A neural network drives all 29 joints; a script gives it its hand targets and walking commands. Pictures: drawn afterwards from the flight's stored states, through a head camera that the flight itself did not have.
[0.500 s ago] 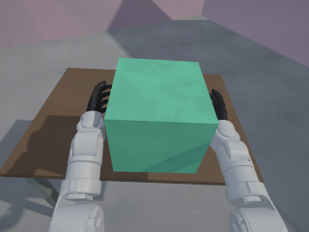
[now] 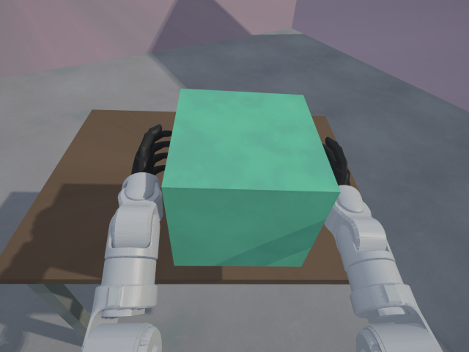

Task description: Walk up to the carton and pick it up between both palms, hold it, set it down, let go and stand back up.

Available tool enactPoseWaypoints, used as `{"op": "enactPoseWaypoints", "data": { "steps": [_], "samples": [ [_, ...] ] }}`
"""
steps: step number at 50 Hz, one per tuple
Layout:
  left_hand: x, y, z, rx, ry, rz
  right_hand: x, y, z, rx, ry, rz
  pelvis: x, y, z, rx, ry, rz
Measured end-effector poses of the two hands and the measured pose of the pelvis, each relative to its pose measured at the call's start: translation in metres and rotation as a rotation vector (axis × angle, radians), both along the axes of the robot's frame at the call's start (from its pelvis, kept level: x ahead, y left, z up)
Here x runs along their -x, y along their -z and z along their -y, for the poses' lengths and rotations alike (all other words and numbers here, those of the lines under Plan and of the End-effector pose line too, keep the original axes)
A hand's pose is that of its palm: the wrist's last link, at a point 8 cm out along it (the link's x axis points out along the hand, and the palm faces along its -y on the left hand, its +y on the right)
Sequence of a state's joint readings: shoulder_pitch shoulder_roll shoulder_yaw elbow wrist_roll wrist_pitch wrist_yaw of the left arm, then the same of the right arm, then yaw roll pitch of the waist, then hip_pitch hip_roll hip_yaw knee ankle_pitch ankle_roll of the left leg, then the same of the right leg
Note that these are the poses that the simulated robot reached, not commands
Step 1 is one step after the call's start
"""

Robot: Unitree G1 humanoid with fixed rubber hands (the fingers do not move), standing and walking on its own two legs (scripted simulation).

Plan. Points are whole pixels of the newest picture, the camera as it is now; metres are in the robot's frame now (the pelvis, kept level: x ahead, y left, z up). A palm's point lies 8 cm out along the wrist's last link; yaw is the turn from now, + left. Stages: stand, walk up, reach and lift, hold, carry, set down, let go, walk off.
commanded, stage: reach and lift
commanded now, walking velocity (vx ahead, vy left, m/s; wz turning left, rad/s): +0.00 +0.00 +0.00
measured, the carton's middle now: (240, 177) +0.38 -0.02 +0.12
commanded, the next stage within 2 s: hold in 0.26 s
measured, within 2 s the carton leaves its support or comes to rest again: neither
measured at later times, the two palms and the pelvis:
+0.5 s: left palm (124, 169) +0.34 +0.17 +0.18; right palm (325, 169) +0.35 -0.15 +0.17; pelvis -0.01 -0.01 +0.00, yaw +1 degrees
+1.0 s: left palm (135, 169) +0.34 +0.15 +0.18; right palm (336, 172) +0.34 -0.17 +0.17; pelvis -0.01 -0.01 +0.00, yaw +0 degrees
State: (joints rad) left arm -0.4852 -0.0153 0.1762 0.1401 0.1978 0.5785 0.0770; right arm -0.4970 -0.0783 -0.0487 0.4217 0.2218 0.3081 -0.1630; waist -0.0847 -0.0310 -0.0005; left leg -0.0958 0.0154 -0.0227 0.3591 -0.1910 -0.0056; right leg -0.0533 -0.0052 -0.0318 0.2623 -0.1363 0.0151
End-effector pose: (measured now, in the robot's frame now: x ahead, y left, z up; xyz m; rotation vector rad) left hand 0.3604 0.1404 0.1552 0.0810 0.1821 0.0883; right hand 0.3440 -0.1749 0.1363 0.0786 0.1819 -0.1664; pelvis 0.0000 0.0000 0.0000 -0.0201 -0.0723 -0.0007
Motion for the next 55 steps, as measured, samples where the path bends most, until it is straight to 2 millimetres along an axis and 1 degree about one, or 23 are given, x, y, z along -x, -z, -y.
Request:
{"op": "enactPoseWaypoints", "data": {
  "steps": [4,9,20,27,32,37,44,48,55],
  "samples": [
    [0.001,-0.004,0.002,0.001,-0.007,0.001,-0.001,-0.002,0.002,-0.003,-0.006,0.001,0.002,0.0,0.003,-0.002,0.006,-0.003],
    [0.003,-0.01,0.0,0.002,-0.024,0.008,-0.005,-0.008,0.0,-0.003,-0.023,0.009,0.006,0.0,0.007,-0.004,0.005,-0.008],
    [0.015,-0.024,-0.019,0.013,-0.051,0.029,-0.007,-0.028,-0.018,0.002,-0.065,0.033,0.01,-0.001,0.011,-0.005,-0.014,0.003],
    [0.018,-0.025,-0.026,0.02,-0.056,0.01,-0.005,-0.031,-0.025,0.006,-0.067,0.015,0.013,0.0,0.009,-0.007,-0.021,0.015],
    [0.014,-0.024,-0.025,0.015,-0.045,0.003,-0.005,-0.03,-0.024,0.003,-0.054,0.01,0.014,0.0,0.006,-0.005,-0.022,0.008],
    [0.014,-0.024,-0.016,0.022,-0.029,0.017,0.001,-0.032,-0.015,0.005,-0.032,0.026,0.012,0.0,0.003,-0.002,-0.02,0.013],
    [0.015,-0.021,-0.006,0.017,-0.021,0.001,0.005,-0.028,-0.006,0.016,-0.025,0.012,0.011,0.0,0.004,-0.004,0.0,0.025],
    [0.017,-0.023,-0.007,0.015,-0.032,0.01,0.004,-0.029,-0.006,0.01,-0.035,0.021,0.011,0.0,0.006,-0.004,0.005,0.023],
    [0.019,-0.024,-0.014,0.018,-0.055,0.006,-0.001,-0.03,-0.013,0.009,-0.057,0.016,0.012,0.0,0.009,-0.007,-0.004,0.022]
  ]
}}
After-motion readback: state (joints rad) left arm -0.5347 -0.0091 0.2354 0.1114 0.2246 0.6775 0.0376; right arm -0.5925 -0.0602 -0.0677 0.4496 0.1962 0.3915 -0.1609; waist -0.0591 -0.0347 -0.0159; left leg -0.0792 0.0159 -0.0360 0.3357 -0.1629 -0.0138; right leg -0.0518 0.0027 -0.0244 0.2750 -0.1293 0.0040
